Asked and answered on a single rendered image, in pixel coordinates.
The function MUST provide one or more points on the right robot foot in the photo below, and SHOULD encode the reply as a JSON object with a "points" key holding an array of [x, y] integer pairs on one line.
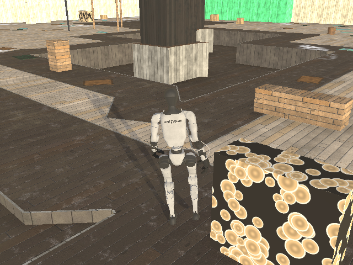
{"points": [[195, 216]]}

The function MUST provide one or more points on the robot right forearm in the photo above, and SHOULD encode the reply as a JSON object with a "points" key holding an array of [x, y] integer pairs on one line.
{"points": [[200, 148]]}

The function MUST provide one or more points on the left robot hand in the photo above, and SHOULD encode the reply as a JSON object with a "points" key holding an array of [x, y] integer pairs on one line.
{"points": [[154, 153]]}

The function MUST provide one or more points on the left robot upper arm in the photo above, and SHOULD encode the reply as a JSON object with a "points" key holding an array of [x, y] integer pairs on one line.
{"points": [[154, 127]]}

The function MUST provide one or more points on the right robot hand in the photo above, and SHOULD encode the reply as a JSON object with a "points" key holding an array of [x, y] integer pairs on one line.
{"points": [[206, 165]]}

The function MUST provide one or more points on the robot left forearm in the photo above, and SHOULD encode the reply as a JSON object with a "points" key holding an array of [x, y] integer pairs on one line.
{"points": [[153, 145]]}

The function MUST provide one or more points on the right robot upper arm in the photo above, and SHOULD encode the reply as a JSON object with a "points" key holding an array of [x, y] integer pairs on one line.
{"points": [[192, 125]]}

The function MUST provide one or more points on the robot right shin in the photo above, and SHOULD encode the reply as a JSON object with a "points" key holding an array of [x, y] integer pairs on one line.
{"points": [[194, 195]]}

